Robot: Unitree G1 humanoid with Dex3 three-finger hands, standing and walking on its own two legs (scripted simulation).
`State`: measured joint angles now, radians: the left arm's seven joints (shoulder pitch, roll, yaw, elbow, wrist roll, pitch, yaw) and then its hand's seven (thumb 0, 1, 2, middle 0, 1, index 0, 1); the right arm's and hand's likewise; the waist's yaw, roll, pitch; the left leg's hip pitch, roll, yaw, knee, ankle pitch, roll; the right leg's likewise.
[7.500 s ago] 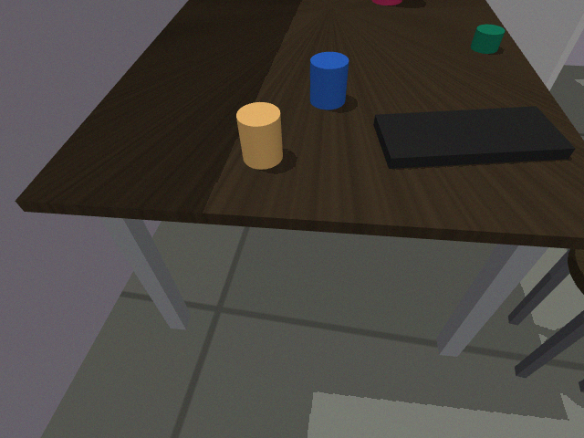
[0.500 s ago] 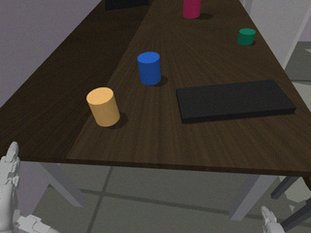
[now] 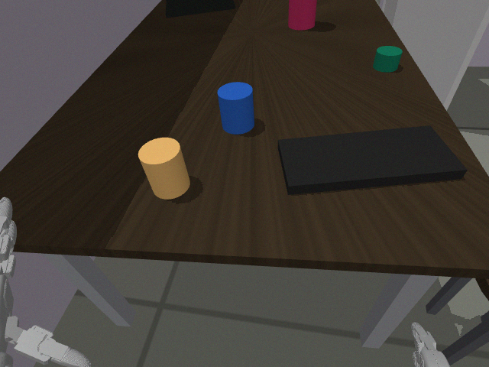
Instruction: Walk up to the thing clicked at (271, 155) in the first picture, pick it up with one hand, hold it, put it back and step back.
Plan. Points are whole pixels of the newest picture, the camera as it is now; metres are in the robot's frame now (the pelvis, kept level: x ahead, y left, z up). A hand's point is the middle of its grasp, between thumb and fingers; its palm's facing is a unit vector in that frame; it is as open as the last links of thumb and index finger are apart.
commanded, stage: rise first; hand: left
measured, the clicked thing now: (163, 164) +0.53 +0.23 +0.03
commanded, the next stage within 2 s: go down in 0.08 s
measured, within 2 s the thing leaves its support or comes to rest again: neither
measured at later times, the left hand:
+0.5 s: hand (30, 258) +0.23 +0.29 +0.16, palm faces +0.41 -0.84 -0.36, open 17.5 cm
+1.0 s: hand (27, 210) +0.30 +0.34 +0.16, palm faces +0.25 -0.96 -0.15, open 17.4 cm
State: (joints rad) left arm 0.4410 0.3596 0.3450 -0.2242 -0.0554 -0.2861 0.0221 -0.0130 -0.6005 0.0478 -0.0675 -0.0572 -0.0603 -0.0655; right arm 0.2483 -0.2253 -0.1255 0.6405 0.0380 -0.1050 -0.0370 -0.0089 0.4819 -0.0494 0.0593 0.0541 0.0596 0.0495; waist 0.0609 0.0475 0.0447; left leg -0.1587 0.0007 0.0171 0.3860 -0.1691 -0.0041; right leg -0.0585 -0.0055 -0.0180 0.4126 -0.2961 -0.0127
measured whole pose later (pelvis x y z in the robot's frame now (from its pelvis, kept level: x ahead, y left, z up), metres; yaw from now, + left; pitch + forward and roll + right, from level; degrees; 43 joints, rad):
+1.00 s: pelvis +0.01 +0.01 +0.00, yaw +0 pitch +1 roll +0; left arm -0.15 0.54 0.57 0.37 -0.25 -0.03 -0.40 -0.01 -0.51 0.08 -0.03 -0.02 -0.03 -0.03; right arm 0.23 -0.25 -0.06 0.69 0.04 -0.13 -0.11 -0.01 0.50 -0.06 0.06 0.05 0.06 0.05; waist 0.02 0.02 -0.06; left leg -0.27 0.00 0.03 0.47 -0.22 0.01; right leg -0.15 -0.01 -0.01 0.45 -0.32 0.00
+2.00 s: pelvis +0.01 +0.02 -0.01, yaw +0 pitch +7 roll -1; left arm -0.55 0.79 0.60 0.92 -0.22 0.01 -0.56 -0.02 -0.61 0.05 -0.04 -0.03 -0.04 -0.03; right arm 0.19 -0.24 0.03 0.76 0.02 -0.22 -0.17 -0.01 0.52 -0.05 0.06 0.05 0.06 0.05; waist -0.03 0.00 -0.10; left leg -0.40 0.01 0.02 0.50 -0.22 0.02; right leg -0.27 0.00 -0.01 0.45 -0.30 0.01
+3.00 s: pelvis +0.02 +0.03 -0.02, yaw -1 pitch +12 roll -2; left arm -0.70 0.93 0.62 1.12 -0.17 -0.04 -0.56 -0.01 -0.61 0.05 -0.05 -0.04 -0.05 -0.05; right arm 0.21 -0.25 0.04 0.66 0.02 -0.21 -0.15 -0.01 0.52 -0.05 0.06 0.05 0.06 0.05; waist -0.08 0.00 -0.13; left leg -0.55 0.02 0.02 0.61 -0.28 0.03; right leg -0.40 0.01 -0.01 0.53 -0.34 0.02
